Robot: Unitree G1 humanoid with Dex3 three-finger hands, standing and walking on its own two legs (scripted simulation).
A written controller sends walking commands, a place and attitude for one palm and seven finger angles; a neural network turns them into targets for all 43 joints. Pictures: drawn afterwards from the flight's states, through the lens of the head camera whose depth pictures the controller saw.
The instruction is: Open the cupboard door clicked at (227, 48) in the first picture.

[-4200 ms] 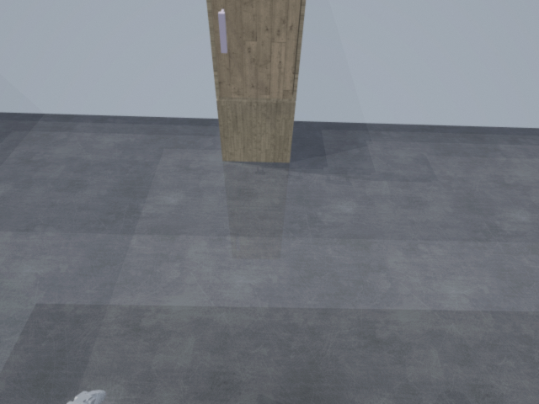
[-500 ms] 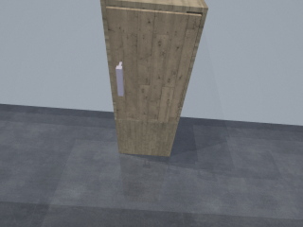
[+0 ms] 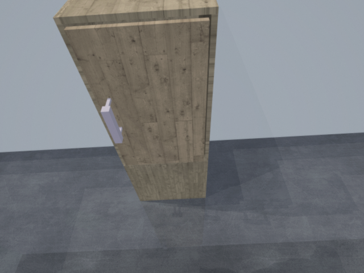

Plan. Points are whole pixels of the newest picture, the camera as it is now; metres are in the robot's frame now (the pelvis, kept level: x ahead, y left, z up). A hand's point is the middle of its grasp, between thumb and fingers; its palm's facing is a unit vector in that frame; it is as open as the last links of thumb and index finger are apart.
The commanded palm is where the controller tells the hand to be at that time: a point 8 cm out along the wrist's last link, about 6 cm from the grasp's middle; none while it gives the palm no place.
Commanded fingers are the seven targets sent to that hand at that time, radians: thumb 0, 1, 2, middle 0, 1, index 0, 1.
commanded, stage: come to a stop and stand still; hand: left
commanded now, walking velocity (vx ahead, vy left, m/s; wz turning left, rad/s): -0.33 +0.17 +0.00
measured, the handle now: (114, 121) +0.56 +0.25 -0.03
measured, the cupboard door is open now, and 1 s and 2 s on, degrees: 0 0 0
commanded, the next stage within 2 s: look again from close up in 1.30 s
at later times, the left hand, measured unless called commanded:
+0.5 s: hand out of the picture +0.04 +0.24 -0.17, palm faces +0.08 -0.97 -0.21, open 7.4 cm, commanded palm none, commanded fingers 0.00 0.90 0.90 -0.20 -0.30 -0.20 -0.30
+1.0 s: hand out of the picture -0.02 +0.15 -0.17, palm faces +0.03 -0.99 -0.16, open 7.3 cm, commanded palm none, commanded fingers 0.00 0.90 0.90 -0.20 -0.30 -0.20 -0.30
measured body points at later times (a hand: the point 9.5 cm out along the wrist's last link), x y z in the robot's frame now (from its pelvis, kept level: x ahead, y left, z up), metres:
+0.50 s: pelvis +0.00 +0.04 +0.01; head +0.03 +0.06 +0.46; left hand +0.03 +0.29 -0.15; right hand +0.10 -0.19 -0.13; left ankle +0.04 +0.14 -0.73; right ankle -0.03 -0.09 -0.67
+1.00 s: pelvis -0.01 +0.00 +0.01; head -0.01 -0.01 +0.46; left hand -0.02 +0.20 -0.15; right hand -0.07 -0.22 -0.15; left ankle +0.04 +0.14 -0.73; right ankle -0.05 -0.10 -0.73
